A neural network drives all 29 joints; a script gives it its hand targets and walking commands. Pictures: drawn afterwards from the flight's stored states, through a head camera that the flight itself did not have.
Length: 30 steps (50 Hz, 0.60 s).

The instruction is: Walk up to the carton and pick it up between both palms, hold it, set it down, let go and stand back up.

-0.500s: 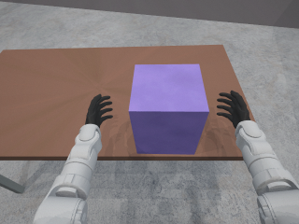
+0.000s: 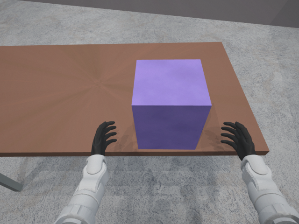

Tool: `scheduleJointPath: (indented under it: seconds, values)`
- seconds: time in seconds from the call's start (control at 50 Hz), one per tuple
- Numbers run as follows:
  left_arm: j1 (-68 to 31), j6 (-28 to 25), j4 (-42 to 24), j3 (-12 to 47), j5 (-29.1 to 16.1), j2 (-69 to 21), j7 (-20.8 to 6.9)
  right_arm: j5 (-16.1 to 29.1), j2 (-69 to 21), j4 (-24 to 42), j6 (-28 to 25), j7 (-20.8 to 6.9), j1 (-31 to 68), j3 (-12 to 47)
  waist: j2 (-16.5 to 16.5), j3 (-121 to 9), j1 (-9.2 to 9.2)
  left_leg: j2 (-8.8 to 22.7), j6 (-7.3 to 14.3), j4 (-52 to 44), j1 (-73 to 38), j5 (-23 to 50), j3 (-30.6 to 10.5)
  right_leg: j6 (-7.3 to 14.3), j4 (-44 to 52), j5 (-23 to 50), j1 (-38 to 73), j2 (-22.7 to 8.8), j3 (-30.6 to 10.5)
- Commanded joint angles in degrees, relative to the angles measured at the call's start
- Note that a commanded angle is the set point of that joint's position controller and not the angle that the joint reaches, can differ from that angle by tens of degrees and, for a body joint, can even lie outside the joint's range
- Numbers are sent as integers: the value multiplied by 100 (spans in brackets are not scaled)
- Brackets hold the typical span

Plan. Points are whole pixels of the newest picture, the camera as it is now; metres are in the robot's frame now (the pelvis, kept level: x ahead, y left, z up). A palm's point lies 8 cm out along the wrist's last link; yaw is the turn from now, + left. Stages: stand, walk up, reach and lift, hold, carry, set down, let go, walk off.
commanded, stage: set down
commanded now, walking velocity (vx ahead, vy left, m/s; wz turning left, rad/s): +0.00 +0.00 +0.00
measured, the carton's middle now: (167, 107) +0.49 -0.05 -0.02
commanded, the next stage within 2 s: let go in 0.06 s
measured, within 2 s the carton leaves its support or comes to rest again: neither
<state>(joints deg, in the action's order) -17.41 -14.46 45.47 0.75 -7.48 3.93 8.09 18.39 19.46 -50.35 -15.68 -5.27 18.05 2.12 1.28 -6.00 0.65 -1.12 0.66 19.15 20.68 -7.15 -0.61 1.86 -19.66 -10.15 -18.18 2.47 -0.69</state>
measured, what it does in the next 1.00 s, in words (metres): stands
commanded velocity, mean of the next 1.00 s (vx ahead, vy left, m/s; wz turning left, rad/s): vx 0.00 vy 0.00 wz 0.00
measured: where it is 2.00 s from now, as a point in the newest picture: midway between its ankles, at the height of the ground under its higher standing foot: outside the picture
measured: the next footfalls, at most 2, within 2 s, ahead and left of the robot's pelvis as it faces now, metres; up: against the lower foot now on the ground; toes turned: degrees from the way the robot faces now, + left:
none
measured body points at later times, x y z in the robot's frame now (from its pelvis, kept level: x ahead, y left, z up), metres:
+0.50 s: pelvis +0.00 +0.00 -0.01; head +0.04 +0.00 +0.44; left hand +0.28 +0.17 -0.04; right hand +0.26 -0.24 -0.04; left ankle +0.02 +0.11 -0.75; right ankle -0.01 -0.10 -0.75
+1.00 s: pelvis +0.04 +0.00 -0.01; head +0.05 +0.00 +0.44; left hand +0.20 +0.22 -0.10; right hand +0.18 -0.25 -0.11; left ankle +0.02 +0.11 -0.75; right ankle -0.01 -0.10 -0.75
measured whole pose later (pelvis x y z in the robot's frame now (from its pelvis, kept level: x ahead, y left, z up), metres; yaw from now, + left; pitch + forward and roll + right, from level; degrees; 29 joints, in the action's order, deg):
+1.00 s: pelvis +0.04 +0.00 -0.01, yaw +0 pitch +4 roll +1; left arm 15.6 2.8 27.7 1.8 1.1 12.9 0.4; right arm -0.3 13.3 -47.5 -12.3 0.1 -11.1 1.3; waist -1.7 -2.9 0.3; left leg -1.7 0.5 27.3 15.1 -15.5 0.0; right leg 2.2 -28.5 -19.0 -13.0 2.1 -1.2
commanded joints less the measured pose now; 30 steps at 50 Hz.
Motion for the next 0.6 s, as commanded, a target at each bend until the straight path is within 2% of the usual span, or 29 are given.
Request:
scheduleJointPath:
  seconds: [0.0, 0.02, 0.04, 0.06, 0.08, 0.1, 0.12, 0.16, 0.18, 0.2, 0.22, 0.24, 0.26, 0.28, 0.3, 0.32, 0.34, 0.36, 0.38, 0.4, 0.42, 0.44, 0.48, 0.5, 0.52, 0.54, 0.56, 0.58]
  values:
    - [-1260, -426, -870, 5, 61, 377, 59, -56, 703, 667, -403, -23, 1191, -348, -260, -1703, 74, 45, -199, 258, -1051, 900, -246, -168, 57, 1255, 323, -235, -340]
    - [-1534, -467, -925, -63, 18, 524, 61, -62, 820, 658, -395, -2, 1459, -334, -318, -1755, 133, 63, -181, 298, -1088, 715, -323, -160, 18, 1000, 80, -205, -341]
    - [-1175, -577, -1069, 118, -120, 389, 85, -41, 706, 880, -502, -17, 1158, -310, -426, -1915, 106, 93, -145, 344, -1217, 816, -309, -162, -41, 1103, 119, -224, -298]
    - [-1525, -697, -1305, 168, -73, 421, 119, 53, 649, 997, -623, -35, 1421, -297, -308, -2020, 186, 76, -131, 426, -1231, 685, -296, -107, -104, 888, -108, -183, -309]
    - [-1108, -748, -1159, 211, -68, 353, 137, 56, 536, 1033, -667, -47, 1051, -141, -300, -1997, 20, 89, -144, 487, -1250, 765, -272, -96, -152, 1026, 43, -245, -349]
    - [-838, -822, -1186, 252, -72, 285, 167, 131, 566, 1020, -719, -35, 755, -175, -202, -1929, 47, 107, -140, 492, -1166, 664, -298, -72, -192, 966, 99, -244, -340]
    - [-1043, -855, -1069, 243, -78, 309, 170, 122, 579, 890, -770, -31, 971, -205, -185, -1872, 26, 139, -94, 467, -1036, 683, -340, -58, -198, 937, 112, -242, -415]
    - [-602, -766, -871, 214, -16, 206, 168, -51, 710, 693, -737, 20, 551, -299, -480, -1631, 161, 137, -74, 432, -1135, 364, -302, -104, -176, 648, -41, -177, -280]
    - [-907, -743, -1055, 278, -126, 213, 168, -180, 680, 921, -771, 4, 947, -345, -355, -1769, 74, 179, -74, 470, -1039, 274, -327, -105, -202, 514, -170, -221, -318]
    - [-554, -746, -1073, 182, 37, 225, 187, -228, 674, 828, -810, 11, 508, -389, -388, -1676, 165, 151, -74, 526, -1144, 399, -338, -87, -269, 656, -244, -210, -321]
    - [-26, -708, -1062, 218, 108, 126, 165, -241, 681, 666, -843, 42, 2, -321, -414, -1505, 150, 128, -89, 502, -1166, 532, -331, -58, -236, 766, -106, -198, -307]
    - [-351, -706, -1228, 132, 61, 278, 117, -287, 667, 861, -892, 100, 301, -371, -504, -1725, 188, 117, -37, 569, -1247, 636, -276, -125, -240, 949, -102, -238, -328]
    - [-709, -734, -1432, 21, 95, 481, 152, -268, 585, 1039, -944, 62, 782, -393, -409, -1790, 84, 33, -67, 642, -1000, 531, -223, -120, -387, 885, -240, -275, -294]
    - [-186, -751, -1375, 24, 122, 313, 147, -276, 494, 1114, -985, 65, 245, -226, -658, -1824, 75, 70, -22, 588, -1156, 533, -228, -136, -440, 912, 4, -252, -296]
    - [-351, -791, -1470, 65, 114, 421, 137, -237, 399, 1130, -1054, 70, 608, -261, -613, -1815, 97, 56, 3, 607, -1023, 520, -225, -158, -460, 1064, 72, -270, -311]
    - [311, -835, -1215, -82, 248, 268, 89, -179, 332, 1215, -1105, 129, -126, -77, -696, -1721, -27, 64, -12, 554, -1060, 585, -262, -132, -505, 1219, 418, -262, -324]
    - [-158, -878, -1519, -126, 204, 437, 82, -242, 440, 1375, -1166, 136, 464, -194, -445, -1773, -23, 51, 11, 630, -862, 575, -189, -134, -497, 1178, 203, -277, -398]
    - [246, -868, -1392, -87, 262, 283, 66, -151, 275, 1262, -1197, 139, -110, -68, -500, -1620, -76, 51, -1, 553, -976, 631, -219, -120, -550, 1247, 427, -249, -370]
    - [247, -846, -1480, -73, 260, 343, 54, -179, 310, 1096, -1198, 176, -52, -102, -341, -1467, -89, 95, -20, 579, -880, 478, -197, -119, -483, 987, 446, -246, -384]
    - [292, -752, -1648, -71, 196, 375, 13, -204, 260, 1211, -1165, 182, -215, -103, -479, -1403, -31, 75, -18, 540, -928, 389, -215, -99, -484, 1010, 452, -240, -393]
    - [620, -666, -1579, -13, 223, 302, -37, -237, 338, 1027, -1135, 204, -552, -49, -442, -1018, -24, 84, -33, 524, -876, 376, -211, -64, -467, 944, 336, -239, -402]
    - [399, -581, -1739, 14, 274, 404, -70, -258, 270, 1024, -1087, 236, -306, -126, -259, -982, -58, 62, -70, 503, -821, 289, -232, -46, -420, 779, 282, -227, -368]
    - [898, -231, -1867, -25, 407, 559, -146, -457, 253, 919, -957, 315, -894, -208, -374, -977, 18, 9, -17, 386, -1175, -22, -203, -40, -321, 577, 192, -272, -362]
    - [1196, -33, -1982, -110, 467, 740, -183, -522, 471, 949, -901, 360, -983, -366, -328, -1102, 102, 48, -71, 311, -1376, -75, -215, -63, -269, 615, 168, -219, -295]
    - [915, 73, -2148, -76, 436, 748, -218, -413, 311, 1014, -885, 365, -673, -253, -265, -892, -29, 10, -44, 372, -1175, -101, -144, -2, -237, 544, 140, -311, -375]
    - [1519, 239, -1883, -89, 450, 700, -285, -552, 221, 978, -825, 431, -1290, -139, -545, -948, 3, 24, -48, 331, -1317, 90, -180, -51, -280, 883, 307, -291, -319]
    - [1747, 411, -2090, -73, 411, 909, -369, -558, 101, 1030, -771, 461, -1325, -132, -351, -893, -36, -39, -24, 314, -1293, 244, -131, -74, -259, 1112, 352, -330, -349]
    - [2092, 542, -2181, -108, 416, 858, -447, -626, 73, 967, -710, 473, -1754, -86, -387, -838, -2, -34, -75, 258, -1287, 409, -168, -88, -260, 1322, 572, -326, -367]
